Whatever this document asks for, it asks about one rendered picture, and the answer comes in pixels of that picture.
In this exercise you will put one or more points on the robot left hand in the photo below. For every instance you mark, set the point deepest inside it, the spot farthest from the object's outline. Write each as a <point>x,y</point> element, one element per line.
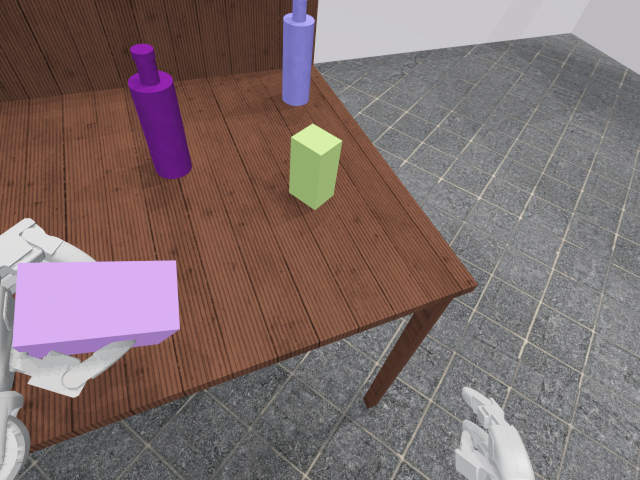
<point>26,242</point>

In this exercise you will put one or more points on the robot right hand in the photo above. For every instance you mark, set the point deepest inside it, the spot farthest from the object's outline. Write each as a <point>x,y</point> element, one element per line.
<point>501,453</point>

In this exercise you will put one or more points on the left robot forearm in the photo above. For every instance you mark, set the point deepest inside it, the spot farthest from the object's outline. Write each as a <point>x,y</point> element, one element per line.
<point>14,436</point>

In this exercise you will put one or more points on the table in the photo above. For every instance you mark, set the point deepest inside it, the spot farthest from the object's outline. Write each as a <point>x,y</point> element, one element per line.
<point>262,277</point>

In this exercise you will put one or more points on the sponge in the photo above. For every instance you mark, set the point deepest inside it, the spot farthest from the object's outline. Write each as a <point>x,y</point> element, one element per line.
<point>80,307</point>

